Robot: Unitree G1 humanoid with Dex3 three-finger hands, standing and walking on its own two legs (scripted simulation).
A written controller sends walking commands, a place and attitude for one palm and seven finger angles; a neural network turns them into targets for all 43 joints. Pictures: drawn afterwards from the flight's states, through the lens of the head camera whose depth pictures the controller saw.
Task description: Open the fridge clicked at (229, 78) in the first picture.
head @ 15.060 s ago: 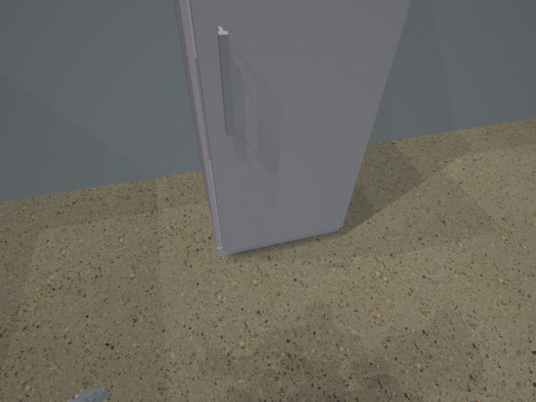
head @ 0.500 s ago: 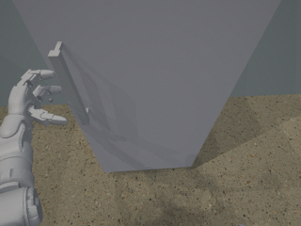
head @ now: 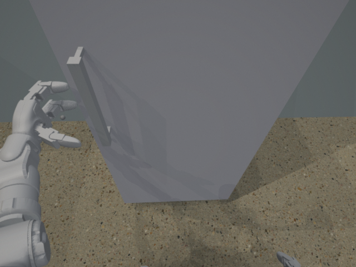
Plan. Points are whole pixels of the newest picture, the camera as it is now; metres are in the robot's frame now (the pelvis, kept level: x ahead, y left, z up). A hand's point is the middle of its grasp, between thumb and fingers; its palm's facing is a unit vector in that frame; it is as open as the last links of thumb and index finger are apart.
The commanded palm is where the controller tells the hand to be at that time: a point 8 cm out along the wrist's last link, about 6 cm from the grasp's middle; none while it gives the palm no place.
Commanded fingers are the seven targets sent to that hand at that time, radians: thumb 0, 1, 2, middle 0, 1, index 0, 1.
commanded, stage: move the hooked fingers beside the handle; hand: left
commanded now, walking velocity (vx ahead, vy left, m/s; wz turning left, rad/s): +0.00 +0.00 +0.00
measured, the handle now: (95, 104) +0.46 +0.21 +0.10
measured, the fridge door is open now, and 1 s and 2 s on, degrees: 0 0 0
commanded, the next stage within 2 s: feel for the door with the fingertips in 0.20 s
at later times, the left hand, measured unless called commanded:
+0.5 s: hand (72, 121) +0.39 +0.24 +0.11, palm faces +0.04 -1.00 -0.01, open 14.0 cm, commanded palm +0.36 +0.28 +0.11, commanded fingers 0.00 -0.50 0.30 -0.30 -1.20 -0.30 -1.20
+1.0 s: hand (81, 114) +0.41 +0.22 +0.12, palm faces +0.08 -1.00 -0.02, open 13.9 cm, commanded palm +0.38 +0.27 +0.11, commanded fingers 0.00 -0.50 0.30 -0.30 -1.20 -0.30 -1.20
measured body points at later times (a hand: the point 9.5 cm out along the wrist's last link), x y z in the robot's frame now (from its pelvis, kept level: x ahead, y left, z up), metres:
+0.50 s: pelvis +0.00 +0.01 +0.00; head +0.03 +0.01 +0.45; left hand +0.38 +0.29 +0.12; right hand +0.10 -0.25 -0.10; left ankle +0.02 +0.09 -0.72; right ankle -0.02 -0.10 -0.72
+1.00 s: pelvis -0.01 -0.01 +0.00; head +0.04 -0.01 +0.45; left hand +0.40 +0.28 +0.12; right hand +0.08 -0.27 -0.11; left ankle +0.02 +0.09 -0.72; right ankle -0.02 -0.10 -0.72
